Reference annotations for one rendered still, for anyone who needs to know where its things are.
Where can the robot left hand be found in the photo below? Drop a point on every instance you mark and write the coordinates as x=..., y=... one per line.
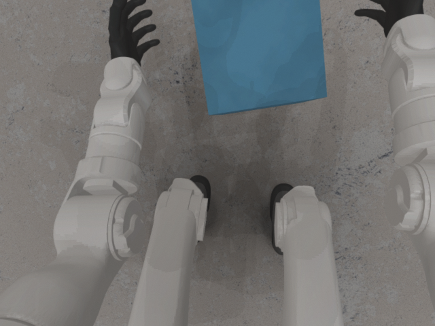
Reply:
x=122, y=40

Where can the left robot upper arm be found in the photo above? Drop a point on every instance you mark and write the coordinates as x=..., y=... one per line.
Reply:
x=94, y=235

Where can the right robot foot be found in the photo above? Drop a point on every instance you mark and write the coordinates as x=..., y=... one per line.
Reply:
x=278, y=192

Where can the carton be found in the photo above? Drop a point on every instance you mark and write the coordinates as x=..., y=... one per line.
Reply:
x=257, y=54

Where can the robot right hand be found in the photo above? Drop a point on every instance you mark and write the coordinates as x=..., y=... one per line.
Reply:
x=395, y=10

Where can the right robot upper arm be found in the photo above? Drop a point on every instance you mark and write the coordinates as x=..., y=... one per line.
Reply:
x=410, y=206

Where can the left robot forearm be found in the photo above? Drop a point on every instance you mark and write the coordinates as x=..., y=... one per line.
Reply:
x=116, y=136

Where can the right robot forearm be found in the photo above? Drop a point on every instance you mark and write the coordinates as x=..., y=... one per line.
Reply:
x=409, y=67

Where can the right robot shin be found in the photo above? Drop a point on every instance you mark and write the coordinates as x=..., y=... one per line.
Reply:
x=310, y=191

